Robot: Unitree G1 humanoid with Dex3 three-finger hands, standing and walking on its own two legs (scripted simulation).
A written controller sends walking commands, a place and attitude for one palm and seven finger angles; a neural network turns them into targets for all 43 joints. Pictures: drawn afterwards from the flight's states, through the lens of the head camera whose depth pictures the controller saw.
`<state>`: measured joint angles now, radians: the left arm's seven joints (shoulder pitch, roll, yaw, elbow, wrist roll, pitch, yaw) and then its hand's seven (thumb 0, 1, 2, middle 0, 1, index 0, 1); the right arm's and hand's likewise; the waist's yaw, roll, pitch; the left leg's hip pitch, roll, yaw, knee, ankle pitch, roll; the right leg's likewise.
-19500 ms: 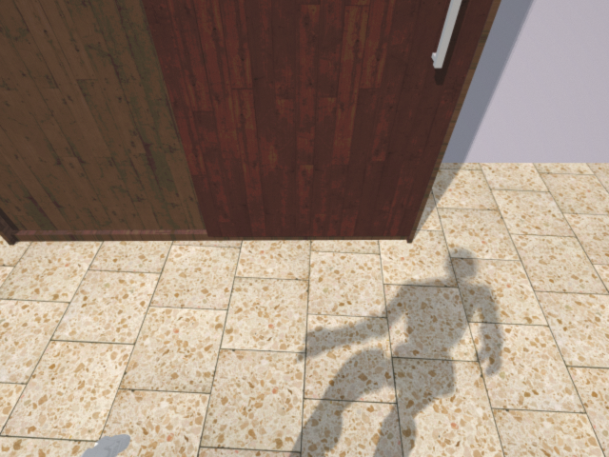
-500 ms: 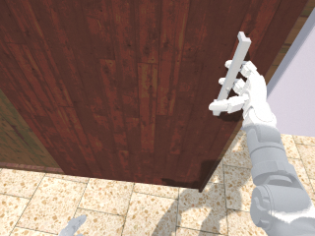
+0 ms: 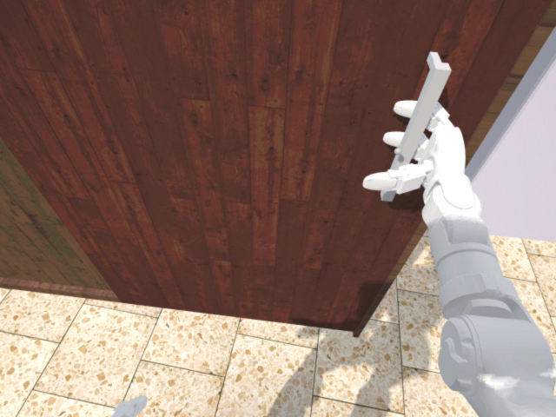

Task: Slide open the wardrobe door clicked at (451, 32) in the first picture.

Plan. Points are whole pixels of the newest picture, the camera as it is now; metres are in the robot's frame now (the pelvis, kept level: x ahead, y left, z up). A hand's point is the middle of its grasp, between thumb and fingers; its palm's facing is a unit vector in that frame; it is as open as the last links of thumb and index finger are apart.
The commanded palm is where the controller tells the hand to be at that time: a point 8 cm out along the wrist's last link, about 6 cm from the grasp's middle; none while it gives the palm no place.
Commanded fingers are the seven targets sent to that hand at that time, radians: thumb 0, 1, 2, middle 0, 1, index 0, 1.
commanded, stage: slide the fingers in behind the handle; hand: right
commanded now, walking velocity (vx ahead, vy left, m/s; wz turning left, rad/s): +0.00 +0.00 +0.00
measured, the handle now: (407, 135) +0.51 -0.13 +0.16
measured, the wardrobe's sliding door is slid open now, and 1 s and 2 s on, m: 0.00 0.00 0.00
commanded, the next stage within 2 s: grip the handle and tug to test in 0.20 s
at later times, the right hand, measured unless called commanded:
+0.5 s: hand (401, 152) +0.46 -0.12 +0.16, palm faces +0.01 +1.00 +0.01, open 13.0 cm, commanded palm +0.43 -0.16 +0.17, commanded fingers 0.00 -0.01 -0.52 0.35 1.27 0.35 1.27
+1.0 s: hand (396, 149) +0.47 -0.11 +0.16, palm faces +0.00 +1.00 +0.01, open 5.5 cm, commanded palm +0.43 -0.16 +0.17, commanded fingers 0.00 -0.90 -0.90 0.45 1.40 0.45 1.40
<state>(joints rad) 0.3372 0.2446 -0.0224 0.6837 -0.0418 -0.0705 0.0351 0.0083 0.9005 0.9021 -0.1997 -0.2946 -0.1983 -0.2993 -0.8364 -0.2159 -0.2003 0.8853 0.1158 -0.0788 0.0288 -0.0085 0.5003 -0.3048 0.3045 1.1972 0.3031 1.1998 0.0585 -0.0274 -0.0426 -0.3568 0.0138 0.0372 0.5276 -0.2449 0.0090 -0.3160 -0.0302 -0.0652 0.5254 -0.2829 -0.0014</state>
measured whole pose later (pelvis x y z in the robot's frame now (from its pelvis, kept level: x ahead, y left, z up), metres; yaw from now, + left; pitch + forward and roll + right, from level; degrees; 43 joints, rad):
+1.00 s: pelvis +0.01 +0.00 +0.00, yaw +0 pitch +5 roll +0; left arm 0.33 0.24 -0.02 0.68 -0.04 -0.06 0.03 0.01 0.90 0.90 -0.20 -0.29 -0.20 -0.30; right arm -0.83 -0.21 -0.20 0.87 0.11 -0.07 0.02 0.01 -0.71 -0.82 0.43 1.37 0.43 1.37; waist 0.06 -0.03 -0.05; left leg -0.35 0.01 0.04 0.52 -0.25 0.01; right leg -0.31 -0.03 -0.07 0.52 -0.29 0.00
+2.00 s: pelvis +0.04 +0.00 +0.00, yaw -1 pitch +3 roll +0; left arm 0.25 0.24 -0.01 0.64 -0.03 0.00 0.04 0.01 0.90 0.90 -0.20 -0.29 -0.20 -0.30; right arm -0.64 -0.12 -0.11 0.46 0.12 0.18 -0.04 0.03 -0.76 -0.82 0.35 1.40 0.38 1.38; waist 0.01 -0.03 -0.05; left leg -0.25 0.01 0.05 0.46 -0.27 0.00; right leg -0.22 -0.03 -0.05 0.47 -0.31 0.00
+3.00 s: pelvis +0.01 +0.01 -0.01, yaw +0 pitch +1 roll -1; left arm 0.23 0.20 0.00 0.69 -0.03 -0.06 0.09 0.01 0.90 0.90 -0.20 -0.29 -0.20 -0.30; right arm -0.79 -0.18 0.00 0.73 0.12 -0.11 -0.07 -0.02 -0.71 -0.83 0.42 1.39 0.31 1.40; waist 0.01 -0.04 0.04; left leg -0.36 0.00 0.03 0.73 -0.38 0.01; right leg -0.29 -0.04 -0.05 0.63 -0.37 0.01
